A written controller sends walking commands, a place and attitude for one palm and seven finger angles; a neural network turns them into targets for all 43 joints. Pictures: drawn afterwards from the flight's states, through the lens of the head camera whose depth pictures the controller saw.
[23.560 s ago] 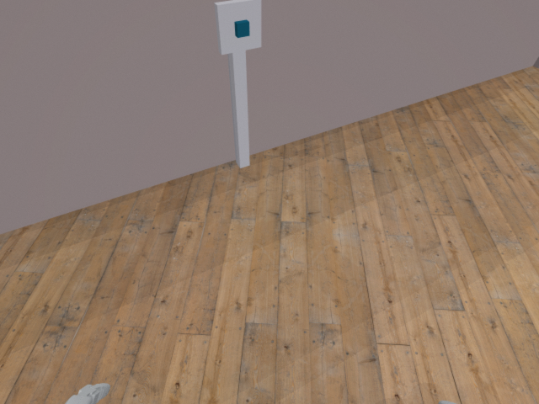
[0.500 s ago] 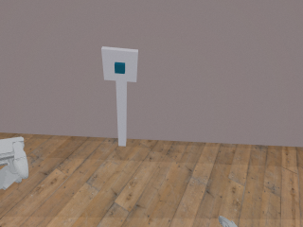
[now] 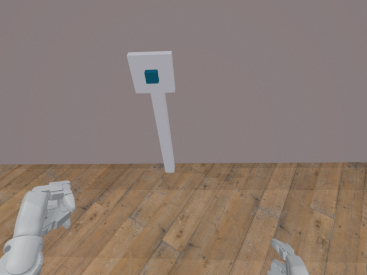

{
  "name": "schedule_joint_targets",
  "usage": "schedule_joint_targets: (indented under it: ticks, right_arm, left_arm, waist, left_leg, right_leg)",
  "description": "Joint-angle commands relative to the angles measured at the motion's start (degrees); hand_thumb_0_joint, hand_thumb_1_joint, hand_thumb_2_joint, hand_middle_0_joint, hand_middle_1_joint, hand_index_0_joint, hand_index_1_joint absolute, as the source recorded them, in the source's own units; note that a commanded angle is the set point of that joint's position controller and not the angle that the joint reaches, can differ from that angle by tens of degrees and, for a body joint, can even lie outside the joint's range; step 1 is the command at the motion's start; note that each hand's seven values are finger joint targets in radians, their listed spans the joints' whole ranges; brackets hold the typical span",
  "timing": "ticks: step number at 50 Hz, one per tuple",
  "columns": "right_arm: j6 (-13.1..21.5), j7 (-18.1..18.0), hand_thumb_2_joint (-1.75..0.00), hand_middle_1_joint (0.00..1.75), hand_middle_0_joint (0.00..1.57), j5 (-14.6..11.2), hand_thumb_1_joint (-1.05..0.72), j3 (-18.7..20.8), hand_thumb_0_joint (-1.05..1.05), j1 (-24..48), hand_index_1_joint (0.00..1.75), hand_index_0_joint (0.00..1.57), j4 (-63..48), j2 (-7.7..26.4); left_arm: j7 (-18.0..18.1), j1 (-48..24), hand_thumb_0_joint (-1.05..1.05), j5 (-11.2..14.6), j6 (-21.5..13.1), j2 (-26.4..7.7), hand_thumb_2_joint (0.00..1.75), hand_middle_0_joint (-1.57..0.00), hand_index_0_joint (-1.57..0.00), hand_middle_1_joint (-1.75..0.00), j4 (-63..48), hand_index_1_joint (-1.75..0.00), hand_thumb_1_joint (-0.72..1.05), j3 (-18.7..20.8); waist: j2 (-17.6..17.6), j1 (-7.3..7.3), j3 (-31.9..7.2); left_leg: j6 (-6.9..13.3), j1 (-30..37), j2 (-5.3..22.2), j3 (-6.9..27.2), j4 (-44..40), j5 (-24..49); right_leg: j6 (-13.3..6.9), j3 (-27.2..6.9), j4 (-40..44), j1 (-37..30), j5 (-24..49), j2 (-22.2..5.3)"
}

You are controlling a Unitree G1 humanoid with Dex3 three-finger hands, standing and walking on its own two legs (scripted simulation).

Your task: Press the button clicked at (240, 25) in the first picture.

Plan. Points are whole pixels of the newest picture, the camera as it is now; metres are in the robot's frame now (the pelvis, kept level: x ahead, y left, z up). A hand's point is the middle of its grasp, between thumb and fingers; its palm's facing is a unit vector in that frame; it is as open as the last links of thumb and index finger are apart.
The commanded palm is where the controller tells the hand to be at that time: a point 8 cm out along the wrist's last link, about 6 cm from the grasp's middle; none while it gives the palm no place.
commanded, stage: let the arm hang, fingers relaxed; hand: left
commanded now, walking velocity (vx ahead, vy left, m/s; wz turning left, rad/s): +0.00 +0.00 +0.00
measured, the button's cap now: (151, 76) +0.87 +0.19 +0.00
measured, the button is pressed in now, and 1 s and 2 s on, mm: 0 0 0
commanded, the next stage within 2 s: stand and wait in 1.00 s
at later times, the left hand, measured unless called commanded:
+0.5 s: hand out of the picture -0.04 +0.20 -0.15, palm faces +0.06 -0.97 -0.24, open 5.7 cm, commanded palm none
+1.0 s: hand out of the picture -0.02 +0.17 -0.16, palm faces +0.06 -0.98 -0.18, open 7.4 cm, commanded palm none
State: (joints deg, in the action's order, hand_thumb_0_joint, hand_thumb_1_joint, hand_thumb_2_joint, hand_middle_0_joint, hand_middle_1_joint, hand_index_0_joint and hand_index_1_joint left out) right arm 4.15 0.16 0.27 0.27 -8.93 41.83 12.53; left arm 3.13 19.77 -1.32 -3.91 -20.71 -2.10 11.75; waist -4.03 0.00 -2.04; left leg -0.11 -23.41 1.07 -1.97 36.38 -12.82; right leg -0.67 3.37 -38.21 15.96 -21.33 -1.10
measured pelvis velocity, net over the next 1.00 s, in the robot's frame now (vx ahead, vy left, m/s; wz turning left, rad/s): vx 0.00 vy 0.01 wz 0.01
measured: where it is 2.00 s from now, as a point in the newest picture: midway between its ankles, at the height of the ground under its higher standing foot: outside the picture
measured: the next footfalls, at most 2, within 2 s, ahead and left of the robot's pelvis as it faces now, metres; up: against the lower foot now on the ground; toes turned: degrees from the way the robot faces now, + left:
none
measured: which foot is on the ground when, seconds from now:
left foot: down 0.00-1.00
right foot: down 0.00-1.00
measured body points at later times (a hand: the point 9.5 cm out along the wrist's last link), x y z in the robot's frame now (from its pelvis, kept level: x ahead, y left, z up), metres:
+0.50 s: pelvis +0.01 +0.00 +0.02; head +0.02 +0.00 +0.47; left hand -0.04 +0.25 -0.13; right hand +0.01 -0.22 -0.14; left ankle +0.07 +0.12 -0.72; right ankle -0.02 -0.11 -0.72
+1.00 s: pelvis +0.00 +0.01 +0.02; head +0.00 +0.00 +0.47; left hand -0.02 +0.22 -0.14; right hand -0.04 -0.20 -0.15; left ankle +0.07 +0.12 -0.72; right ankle -0.02 -0.11 -0.72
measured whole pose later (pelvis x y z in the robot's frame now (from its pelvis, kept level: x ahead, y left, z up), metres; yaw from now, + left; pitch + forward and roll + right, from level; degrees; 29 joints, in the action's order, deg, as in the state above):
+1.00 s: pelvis +0.00 +0.01 +0.02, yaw +0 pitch -3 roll +0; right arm -1.0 -1.8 1.4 0.4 -18.9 65.4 6.3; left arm 1.9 17.8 -0.6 0.3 -6.8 65.4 1.0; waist -0.9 0.7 2.7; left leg 0.5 -15.2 0.7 -1.7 25.0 -7.2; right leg -0.3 3.9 -26.6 7.7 -16.2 -1.0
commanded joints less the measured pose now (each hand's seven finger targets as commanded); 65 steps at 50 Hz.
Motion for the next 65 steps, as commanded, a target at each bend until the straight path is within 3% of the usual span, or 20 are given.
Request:
schedule_joint_targets:
  ticks: [1, 2, 3, 4, 5, 6, 8, 10, 11, 14, 17, 25, 34, 44, 54, 65]
  right_arm:
    - [-3.27, 0.14, -0.90, 0.30, 0.20, 1.01, -0.90, 1.69, 0.00, -1.51, 0.30, 0.20, -1.61, 5.58]
    - [-3.86, 0.18, -0.90, 0.30, 0.20, 1.46, -0.90, 1.73, 0.00, -0.67, 0.30, 0.20, -1.12, 5.47]
    - [-4.26, 0.19, -0.90, 0.30, 0.20, 1.75, -0.90, 1.74, 0.00, -0.65, 0.30, 0.20, -0.75, 5.41]
    - [-4.45, 0.13, -0.90, 0.30, 0.20, 1.83, -0.90, 1.80, 0.00, -0.90, 0.30, 0.20, -0.06, 5.19]
    - [-4.50, 0.00, -0.90, 0.30, 0.20, 1.74, -0.90, 1.71, 0.00, -1.70, 0.30, 0.20, 1.04, 5.01]
    - [-4.32, -0.12, -0.90, 0.30, 0.20, 1.60, -0.90, 1.47, 0.00, -3.14, 0.30, 0.20, 2.72, 4.72]
    - [-3.95, -0.47, -0.90, 0.30, 0.20, 1.48, -0.90, 0.81, 0.00, -4.11, 0.30, 0.20, 5.69, 5.15]
    - [-4.18, -1.10, -0.90, 0.30, 0.20, 1.55, -0.90, 0.81, 0.00, -4.23, 0.30, 0.20, 7.94, 3.68]
    - [-4.32, -1.28, -0.90, 0.30, 0.20, 1.48, -0.90, 0.72, 0.00, -4.18, 0.30, 0.20, 8.70, 3.32]
    - [-4.43, -1.72, -0.90, 0.30, 0.20, 1.00, -0.90, 0.93, 0.00, -6.69, 0.30, 0.20, 11.41, 3.12]
    - [-4.50, -1.97, -0.90, 0.30, 0.20, 0.72, -0.90, 1.20, 0.00, -8.79, 0.30, 0.20, 13.91, 3.78]
    - [-5.07, -2.04, -0.90, 0.30, 0.20, 0.76, -0.90, 0.75, 0.00, -9.97, 0.30, 0.20, 19.10, 2.28]
    - [-5.28, -2.00, -0.90, 0.30, 0.20, 1.16, -0.90, 0.87, 0.00, -10.79, 0.30, 0.20, 21.29, 0.62]
    - [-4.58, -2.27, -0.90, 0.30, 0.20, 0.98, -0.90, 0.94, 0.00, -12.46, 0.30, 0.20, 21.98, -0.88]
    - [-4.85, -2.31, -0.90, 0.30, 0.20, 0.95, -0.90, 1.15, 0.00, -13.61, 0.30, 0.20, 22.51, -2.00]
    - [-4.69, -2.37, -0.90, 0.30, 0.20, 0.85, -0.90, 1.25, 0.00, -12.82, 0.30, 0.20, 22.55, -1.81]
  left_arm:
    - [-2.69, -1.29, 0.00, -0.92, 4.19, -0.10, 0.90, -1.08, -1.08, -1.26, 19.03, -1.26, 0.90, -6.52]
    - [-2.50, -2.51, 0.00, -0.99, 4.24, -0.27, 0.90, -1.04, -1.04, -1.22, 22.65, -1.22, 0.90, -6.79]
    - [-2.33, -3.05, 0.00, -0.88, 4.11, -0.15, 0.90, -1.01, -1.01, -1.18, 25.89, -1.18, 0.90, -7.05]
    - [-2.16, -3.05, 0.00, -0.76, 4.11, -0.23, 0.90, -0.97, -0.97, -1.14, 28.95, -1.14, 0.90, -7.26]
    - [-1.92, -3.14, 0.00, -0.54, 4.08, -0.25, 0.90, -0.93, -0.93, -1.10, 31.93, -1.10, 0.90, -7.53]
    - [-1.76, -2.90, 0.00, -0.22, 3.94, -0.09, 0.90, -0.90, -0.90, -1.06, 34.94, -1.06, 0.90, -7.79]
    - [-1.50, -0.83, 0.00, 0.56, 4.00, 1.25, 0.90, -0.82, -0.82, -0.98, 40.88, -0.98, 0.90, -8.46]
    - [-1.17, 1.45, 0.00, 0.89, 3.95, 3.32, 0.90, -0.75, -0.75, -0.90, 46.05, -0.90, 0.90, -8.06]
    - [-1.26, 1.60, 0.00, 0.96, 4.01, 3.27, 0.90, -0.71, -0.71, -0.86, 48.10, -0.86, 0.90, -8.09]
    - [-1.62, 0.45, 0.00, 0.94, 3.66, 3.10, 0.90, -0.60, -0.60, -0.74, 53.23, -0.74, 0.90, -8.71]
    - [-1.58, -0.45, 0.00, 0.92, 3.55, 3.24, 0.90, -0.49, -0.49, -0.62, 56.97, -0.62, 0.90, -9.26]
    - [-1.26, 0.89, 0.00, 0.92, 3.97, 5.08, 0.90, -0.20, -0.20, -0.30, 64.39, -0.30, 0.90, -10.38]
    - [-1.08, 2.22, 0.00, 0.61, 4.27, 6.62, 0.90, -0.20, -0.20, -0.30, 66.53, -0.30, 0.90, -10.18]
    - [-0.92, 3.04, 0.00, 0.69, 3.78, 7.81, 0.90, -0.20, -0.20, -0.30, 66.84, -0.30, 0.90, -9.86]
    - [-0.79, 3.35, 0.00, 0.77, 3.68, 8.41, 0.90, -0.20, -0.20, -0.30, 67.01, -0.30, 0.90, -9.75]
    - [-0.78, 3.68, 0.00, 0.80, 3.50, 8.45, 0.90, -0.20, -0.20, -0.30, 67.18, -0.30, 0.90, -9.77]
  waist:
    - [23.28, 1.21, 4.06]
    - [24.61, 1.25, 5.74]
    - [23.58, 1.00, 6.17]
    - [20.79, 0.85, 5.65]
    - [16.98, 0.96, 4.71]
    - [10.82, 1.15, 3.00]
    - [-4.38, -0.04, 1.31]
    - [-11.26, -0.77, 0.44]
    - [-12.21, -0.89, 0.31]
    - [-3.53, -0.07, -2.47]
    - [1.91, 0.63, -1.65]
    - [4.77, 0.85, 8.40]
    - [3.35, 0.58, 10.56]
    - [2.89, 0.26, 8.24]
    - [4.56, 0.56, 9.39]
    - [3.29, 0.60, 8.61]
  left_leg:
    - [0.84, 3.66, 1.03, 2.94, 3.32, -1.86]
    - [0.54, 2.56, 0.34, 1.87, 4.10, -2.67]
    - [0.59, 1.99, 0.17, 1.61, 3.56, -2.26]
    - [0.57, 2.36, 0.33, 1.56, 2.19, -0.14]
    - [0.61, 4.39, 0.95, 2.01, -0.40, 4.68]
    - [0.77, 7.22, 1.83, 2.88, -3.65, 12.77]
    - [2.53, 9.58, 4.83, 7.23, -7.68, 23.08]
    - [3.27, 7.19, 5.55, 8.34, -10.49, 16.09]
    - [3.05, 6.66, 5.12, 8.10, -11.28, 12.94]
    - [2.24, 9.47, 4.74, 7.05, -10.64, 11.14]
    - [1.96, 12.76, 5.00, 6.38, -11.15, 11.82]
    - [1.72, 11.70, 4.39, 5.76, -15.65, 2.60]
    - [1.72, 9.21, 3.82, 5.99, -18.18, -5.08]
    - [1.71, 9.35, 3.87, 5.82, -17.72, -1.03]
    - [1.53, 10.10, 3.48, 4.99, -15.89, 0.11]
    - [1.56, 10.95, 3.79, 5.12, -15.48, 1.72]
  right_leg:
    - [-4.27, -8.55, 18.17, 10.01, -0.88, -10.08]
    - [-5.39, -9.11, 18.19, 8.62, 5.42, -10.56]
    - [-5.95, -8.61, 16.42, 5.49, 14.81, -10.59]
    - [-5.79, -7.79, 14.29, 2.53, 22.96, -10.43]
    - [-5.02, -7.20, 12.56, 0.86, 26.46, -9.88]
    - [-3.75, -6.09, 10.70, -0.48, 26.31, -8.87]
    - [-1.36, -4.01, 8.84, -2.40, 16.63, -4.89]
    - [-1.40, -3.79, 11.97, -6.51, 9.68, -3.71]
    - [-1.64, -3.67, 12.86, -7.77, 9.28, -3.71]
    - [-2.43, -4.45, 15.90, -9.69, 12.94, -4.97]
    - [-2.46, -3.73, 17.20, -7.85, 13.15, -5.03]
    - [-2.21, -3.96, 21.04, -1.75, 3.11, -4.83]
    - [-1.92, -4.16, 20.64, 0.53, -2.46, -4.27]
    - [-1.96, -4.02, 19.24, -2.02, 2.56, -4.26]
    - [-2.28, -4.09, 20.36, -0.14, 0.70, -4.81]
    - [-2.15, -4.02, 20.03, -0.63, 2.46, -4.70]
